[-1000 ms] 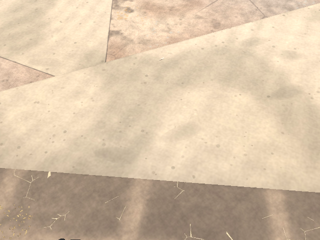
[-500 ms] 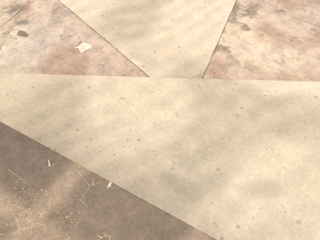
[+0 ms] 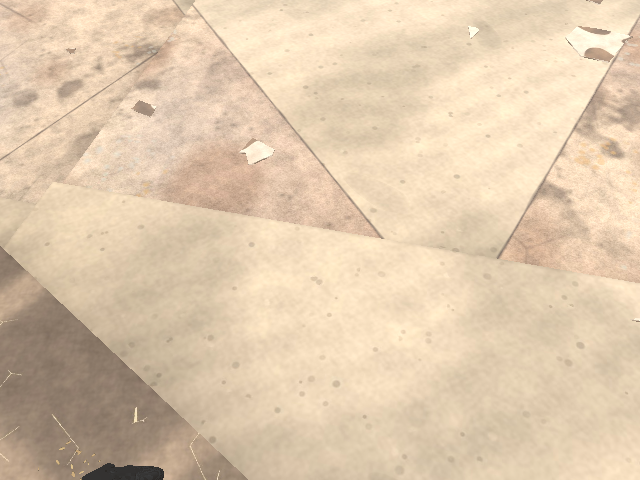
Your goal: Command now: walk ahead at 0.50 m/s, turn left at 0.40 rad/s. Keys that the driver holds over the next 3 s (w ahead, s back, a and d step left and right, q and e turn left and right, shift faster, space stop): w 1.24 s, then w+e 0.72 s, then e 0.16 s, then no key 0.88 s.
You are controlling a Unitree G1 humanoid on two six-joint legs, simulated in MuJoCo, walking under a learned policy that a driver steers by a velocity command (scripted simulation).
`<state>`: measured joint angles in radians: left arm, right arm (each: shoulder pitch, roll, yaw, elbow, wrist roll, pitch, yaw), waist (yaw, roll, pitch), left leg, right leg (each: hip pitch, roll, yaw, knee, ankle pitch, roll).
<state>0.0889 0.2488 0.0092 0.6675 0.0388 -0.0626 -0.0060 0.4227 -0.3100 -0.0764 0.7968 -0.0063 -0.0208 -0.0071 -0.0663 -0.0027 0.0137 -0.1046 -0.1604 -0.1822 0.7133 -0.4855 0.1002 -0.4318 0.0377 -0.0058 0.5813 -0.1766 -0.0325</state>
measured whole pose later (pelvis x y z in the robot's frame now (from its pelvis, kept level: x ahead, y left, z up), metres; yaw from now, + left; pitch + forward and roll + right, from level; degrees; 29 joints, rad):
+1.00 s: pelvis +0.47 +0.09 +0.00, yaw +4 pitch +0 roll +2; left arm 0.11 0.27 0.06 0.78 0.04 0.01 -0.03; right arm 0.47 -0.26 -0.04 0.99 -0.04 -0.09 -0.02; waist -0.06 -0.04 0.00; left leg -0.06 -0.13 0.06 0.49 -0.44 0.12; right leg -0.62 -0.01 0.13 0.76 0.14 -0.03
